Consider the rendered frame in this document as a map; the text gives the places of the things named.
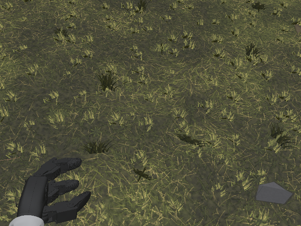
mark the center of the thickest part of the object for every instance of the robot left forearm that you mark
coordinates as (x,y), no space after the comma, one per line
(27,220)

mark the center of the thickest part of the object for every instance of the robot left hand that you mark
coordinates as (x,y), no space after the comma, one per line
(39,191)

